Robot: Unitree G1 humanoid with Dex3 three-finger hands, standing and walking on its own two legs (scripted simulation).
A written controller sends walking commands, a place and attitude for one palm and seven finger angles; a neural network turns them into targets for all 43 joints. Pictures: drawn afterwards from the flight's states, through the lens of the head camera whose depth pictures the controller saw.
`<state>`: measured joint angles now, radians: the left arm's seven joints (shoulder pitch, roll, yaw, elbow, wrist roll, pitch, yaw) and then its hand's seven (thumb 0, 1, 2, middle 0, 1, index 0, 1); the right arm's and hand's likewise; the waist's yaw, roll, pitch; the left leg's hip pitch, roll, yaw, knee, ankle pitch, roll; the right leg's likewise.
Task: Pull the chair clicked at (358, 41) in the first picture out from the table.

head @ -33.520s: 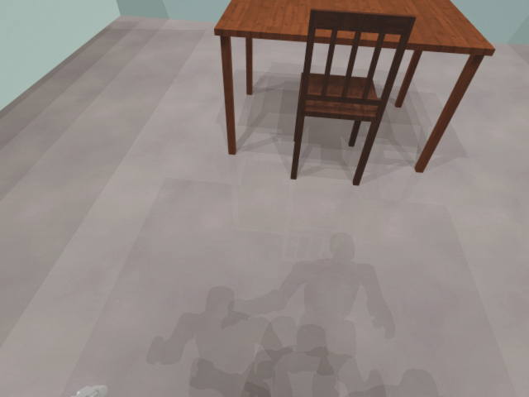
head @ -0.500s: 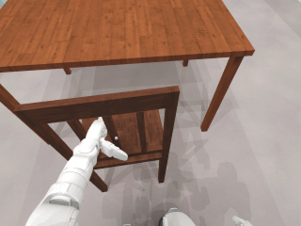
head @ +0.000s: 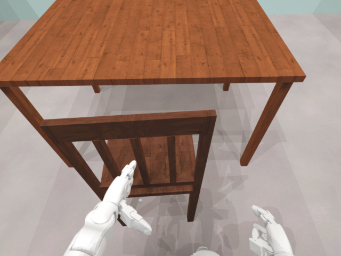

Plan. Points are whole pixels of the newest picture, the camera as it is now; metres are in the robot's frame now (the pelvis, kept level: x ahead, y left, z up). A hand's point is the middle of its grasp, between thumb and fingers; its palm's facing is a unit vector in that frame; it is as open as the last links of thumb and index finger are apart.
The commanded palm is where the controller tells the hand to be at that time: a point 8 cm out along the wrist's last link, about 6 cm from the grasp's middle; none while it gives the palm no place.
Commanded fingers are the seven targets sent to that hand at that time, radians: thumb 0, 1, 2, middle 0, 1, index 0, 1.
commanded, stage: draw the fingers out of the gap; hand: left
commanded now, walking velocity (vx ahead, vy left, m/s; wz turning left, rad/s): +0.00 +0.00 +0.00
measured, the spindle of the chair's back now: (141, 162) +0.38 +0.10 -0.06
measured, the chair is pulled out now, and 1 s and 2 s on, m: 0.18 0.18 0.18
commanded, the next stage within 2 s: draw the hand back to the body in 0.12 s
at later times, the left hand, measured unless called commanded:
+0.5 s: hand (120, 199) +0.24 +0.11 +0.05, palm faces +0.03 -1.00 -0.01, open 17.5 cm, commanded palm +0.20 +0.17 +0.04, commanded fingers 0.00 -0.55 0.20 0.00 0.00 0.00 0.00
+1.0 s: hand (65, 206) +0.20 +0.19 +0.10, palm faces +0.20 -0.92 -0.33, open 15.5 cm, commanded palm +0.18 +0.25 +0.14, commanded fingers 0.00 0.14 0.53 -0.09 -0.14 -0.09 -0.14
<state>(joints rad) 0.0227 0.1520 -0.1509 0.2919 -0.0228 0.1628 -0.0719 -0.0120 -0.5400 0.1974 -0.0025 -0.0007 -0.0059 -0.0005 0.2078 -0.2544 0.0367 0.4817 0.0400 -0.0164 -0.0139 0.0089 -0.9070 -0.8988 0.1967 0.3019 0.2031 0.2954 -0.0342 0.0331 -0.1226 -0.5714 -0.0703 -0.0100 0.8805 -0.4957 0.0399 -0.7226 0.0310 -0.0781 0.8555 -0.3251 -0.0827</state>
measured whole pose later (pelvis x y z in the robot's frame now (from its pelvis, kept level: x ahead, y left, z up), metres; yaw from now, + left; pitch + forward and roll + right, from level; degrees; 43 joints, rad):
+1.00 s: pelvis +0.02 +0.00 +0.02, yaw +1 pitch +3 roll +0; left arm 0.57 0.30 0.05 -0.39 -0.04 -0.01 0.12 -0.01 -0.19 0.37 -0.05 -0.07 -0.06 -0.07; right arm 0.24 -0.24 0.02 0.53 0.02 -0.11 -0.10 0.01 -0.91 -0.90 0.20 0.30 0.20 0.30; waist 0.03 0.05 -0.07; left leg -0.33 -0.06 -0.04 0.74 -0.47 0.04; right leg -0.47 0.04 -0.09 0.71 -0.31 -0.07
